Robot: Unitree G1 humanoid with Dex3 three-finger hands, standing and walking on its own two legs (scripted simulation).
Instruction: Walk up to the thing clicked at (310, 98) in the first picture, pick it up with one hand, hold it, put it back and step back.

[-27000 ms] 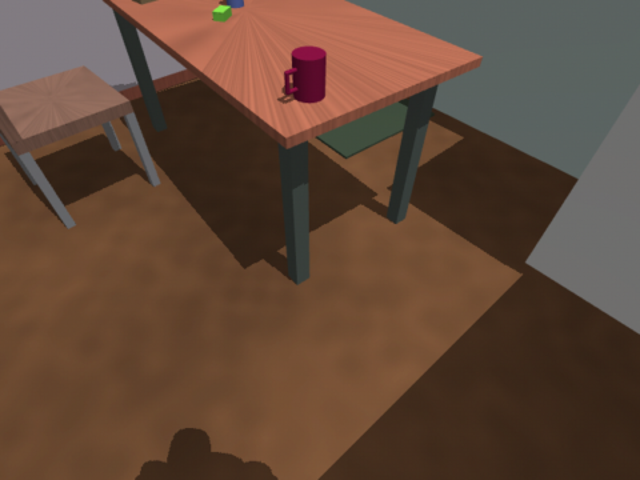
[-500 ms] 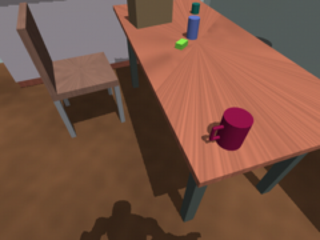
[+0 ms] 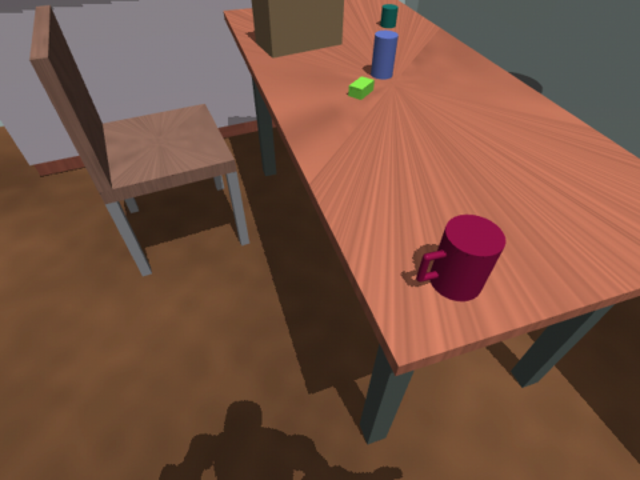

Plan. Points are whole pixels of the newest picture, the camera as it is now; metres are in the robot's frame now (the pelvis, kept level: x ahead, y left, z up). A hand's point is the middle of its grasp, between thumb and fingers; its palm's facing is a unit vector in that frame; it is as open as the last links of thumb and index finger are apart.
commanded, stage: stand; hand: right
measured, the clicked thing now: (454, 261) +0.44 -0.20 +0.02
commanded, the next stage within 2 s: none
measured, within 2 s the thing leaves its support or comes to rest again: neither
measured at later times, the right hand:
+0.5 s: hand out of the picture +0.06 -0.26 -0.16, palm faces -0.03 +0.94 -0.34, open 8.1 cm
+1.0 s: hand out of the picture +0.07 -0.25 -0.16, palm faces -0.02 +0.94 -0.34, open 7.4 cm
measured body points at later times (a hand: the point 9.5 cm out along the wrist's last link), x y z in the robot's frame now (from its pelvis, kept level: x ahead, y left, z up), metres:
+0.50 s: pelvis +0.00 +0.00 +0.00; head +0.01 -0.01 +0.45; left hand +0.07 +0.30 -0.13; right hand +0.06 -0.30 -0.14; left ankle -0.02 +0.13 -0.75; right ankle +0.02 -0.12 -0.75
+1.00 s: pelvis +0.01 +0.00 +0.00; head +0.01 +0.00 +0.45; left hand +0.08 +0.30 -0.13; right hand +0.07 -0.30 -0.14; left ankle -0.02 +0.13 -0.75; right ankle +0.02 -0.12 -0.75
